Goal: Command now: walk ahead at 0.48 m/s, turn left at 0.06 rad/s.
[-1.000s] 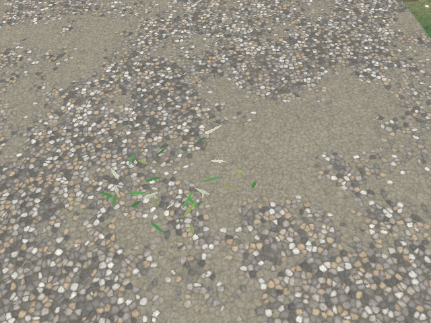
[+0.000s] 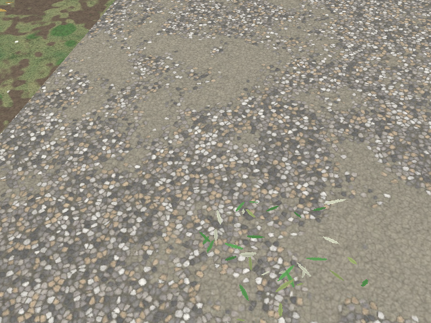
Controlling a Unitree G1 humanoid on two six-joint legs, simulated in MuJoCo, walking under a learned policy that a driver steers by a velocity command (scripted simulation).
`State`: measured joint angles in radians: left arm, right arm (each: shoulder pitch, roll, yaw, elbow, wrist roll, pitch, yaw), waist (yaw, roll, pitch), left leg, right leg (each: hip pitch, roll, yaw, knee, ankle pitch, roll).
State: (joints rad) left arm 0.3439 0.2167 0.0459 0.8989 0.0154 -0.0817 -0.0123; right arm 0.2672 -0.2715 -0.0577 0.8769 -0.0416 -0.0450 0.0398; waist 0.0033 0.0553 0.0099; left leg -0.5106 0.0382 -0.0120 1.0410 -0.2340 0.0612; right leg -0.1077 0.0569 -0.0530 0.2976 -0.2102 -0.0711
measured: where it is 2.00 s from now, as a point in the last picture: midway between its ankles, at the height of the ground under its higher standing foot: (232, 305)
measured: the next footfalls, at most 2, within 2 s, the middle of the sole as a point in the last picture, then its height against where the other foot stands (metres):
left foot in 0.28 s outside the picture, level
right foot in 0.82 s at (263, 291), level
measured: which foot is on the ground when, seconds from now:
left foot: up 0.00-0.26, down 0.28-0.84, up 0.86-1.00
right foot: down 0.00-0.28, up 0.30-0.80, down 0.82-1.00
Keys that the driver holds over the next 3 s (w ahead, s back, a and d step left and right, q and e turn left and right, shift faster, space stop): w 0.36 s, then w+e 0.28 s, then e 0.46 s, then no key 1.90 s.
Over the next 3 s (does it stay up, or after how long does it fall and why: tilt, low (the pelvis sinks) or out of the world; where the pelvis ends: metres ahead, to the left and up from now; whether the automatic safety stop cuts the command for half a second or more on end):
stays up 0.56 0.02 0.00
